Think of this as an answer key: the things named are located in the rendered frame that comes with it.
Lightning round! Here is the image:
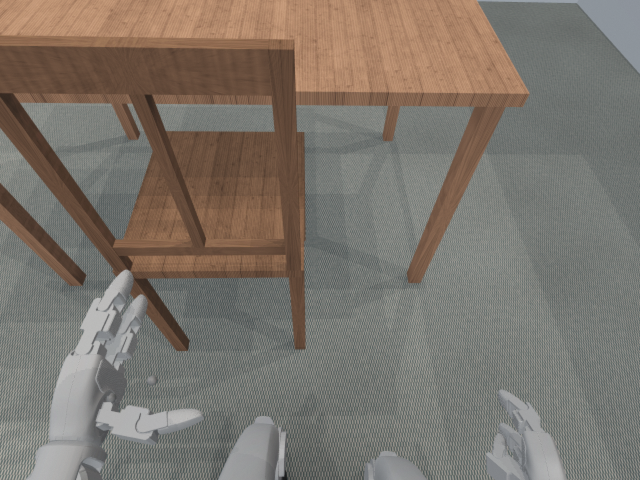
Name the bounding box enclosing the robot left thigh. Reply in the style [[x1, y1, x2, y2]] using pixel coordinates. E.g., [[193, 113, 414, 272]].
[[218, 424, 287, 480]]

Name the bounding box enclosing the left robot forearm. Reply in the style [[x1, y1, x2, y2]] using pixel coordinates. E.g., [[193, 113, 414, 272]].
[[26, 440, 107, 480]]

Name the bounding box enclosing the robot left hand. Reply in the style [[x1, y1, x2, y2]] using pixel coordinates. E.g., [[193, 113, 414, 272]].
[[49, 270, 204, 446]]

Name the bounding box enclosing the table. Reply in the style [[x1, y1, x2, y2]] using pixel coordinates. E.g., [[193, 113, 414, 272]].
[[0, 0, 530, 286]]

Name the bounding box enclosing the robot right hand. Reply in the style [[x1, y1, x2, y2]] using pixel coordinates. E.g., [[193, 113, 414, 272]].
[[486, 389, 567, 480]]

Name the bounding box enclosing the chair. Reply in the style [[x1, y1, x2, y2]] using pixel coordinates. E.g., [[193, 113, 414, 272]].
[[0, 35, 306, 351]]

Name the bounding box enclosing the robot right thigh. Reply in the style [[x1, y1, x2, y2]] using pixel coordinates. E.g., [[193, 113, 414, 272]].
[[364, 456, 427, 480]]

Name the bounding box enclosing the robot thigh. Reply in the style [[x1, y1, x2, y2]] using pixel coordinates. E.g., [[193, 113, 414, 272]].
[[218, 424, 287, 480], [364, 456, 427, 480]]

